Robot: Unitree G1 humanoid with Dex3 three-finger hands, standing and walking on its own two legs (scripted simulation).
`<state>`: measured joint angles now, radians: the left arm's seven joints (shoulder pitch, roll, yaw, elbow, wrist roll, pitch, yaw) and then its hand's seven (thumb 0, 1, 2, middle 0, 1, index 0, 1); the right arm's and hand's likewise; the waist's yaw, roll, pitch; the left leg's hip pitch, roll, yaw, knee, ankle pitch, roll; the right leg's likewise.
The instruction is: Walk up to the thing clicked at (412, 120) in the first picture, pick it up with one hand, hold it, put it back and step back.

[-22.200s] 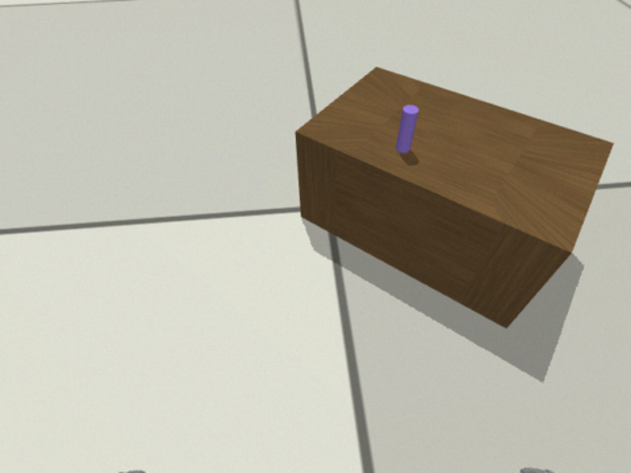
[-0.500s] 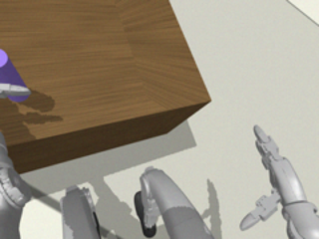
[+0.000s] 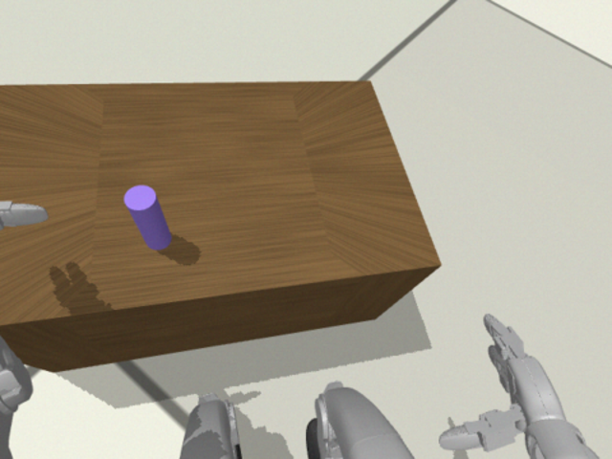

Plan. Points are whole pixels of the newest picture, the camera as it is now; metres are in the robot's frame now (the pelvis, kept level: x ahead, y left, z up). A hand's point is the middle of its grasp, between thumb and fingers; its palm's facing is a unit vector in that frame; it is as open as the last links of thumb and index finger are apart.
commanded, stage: home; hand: left
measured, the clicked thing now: (150, 220) +0.52 +0.20 -0.15
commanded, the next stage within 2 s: none
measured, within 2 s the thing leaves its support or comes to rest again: neither
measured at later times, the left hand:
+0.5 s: hand (78, 332) +0.29 +0.24 -0.01, palm faces +0.21 -0.94 -0.28, open 17.5 cm
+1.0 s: hand (144, 429) +0.18 +0.16 -0.01, palm faces +0.15 -0.94 -0.30, open 17.5 cm
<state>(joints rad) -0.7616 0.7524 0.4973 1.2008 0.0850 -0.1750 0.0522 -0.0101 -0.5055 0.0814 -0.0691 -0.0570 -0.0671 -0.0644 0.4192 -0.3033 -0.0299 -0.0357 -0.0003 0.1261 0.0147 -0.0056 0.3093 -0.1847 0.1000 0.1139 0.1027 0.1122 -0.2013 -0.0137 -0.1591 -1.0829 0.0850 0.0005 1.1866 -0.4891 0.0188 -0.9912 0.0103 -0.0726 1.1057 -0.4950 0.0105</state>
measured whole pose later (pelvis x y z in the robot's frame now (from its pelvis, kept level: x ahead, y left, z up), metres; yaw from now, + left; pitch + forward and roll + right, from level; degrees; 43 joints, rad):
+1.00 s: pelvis +0.02 -0.03 +0.05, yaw +3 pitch +7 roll -1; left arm 0.42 0.21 -0.02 0.12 -0.02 0.08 0.14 -0.01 -0.55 0.04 -0.06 -0.05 -0.06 -0.05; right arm 0.28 -0.21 0.03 0.49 0.04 0.01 -0.15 0.02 -0.88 -0.89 0.20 0.30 0.21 0.30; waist -0.01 0.03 -0.06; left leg -0.60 0.06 0.01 0.88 -0.40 -0.02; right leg -0.54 -0.01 -0.07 0.87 -0.45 -0.02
